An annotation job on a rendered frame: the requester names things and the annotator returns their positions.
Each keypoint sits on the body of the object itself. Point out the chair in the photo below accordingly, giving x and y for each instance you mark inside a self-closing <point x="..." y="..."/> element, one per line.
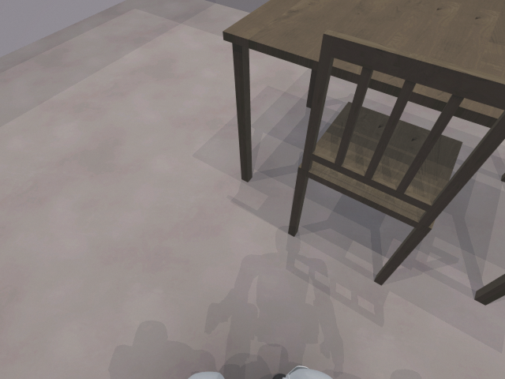
<point x="393" y="166"/>

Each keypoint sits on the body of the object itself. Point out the table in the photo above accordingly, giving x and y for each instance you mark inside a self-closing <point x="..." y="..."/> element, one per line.
<point x="468" y="33"/>

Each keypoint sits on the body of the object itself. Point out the right robot shin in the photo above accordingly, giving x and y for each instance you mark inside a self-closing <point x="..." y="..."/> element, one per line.
<point x="296" y="368"/>

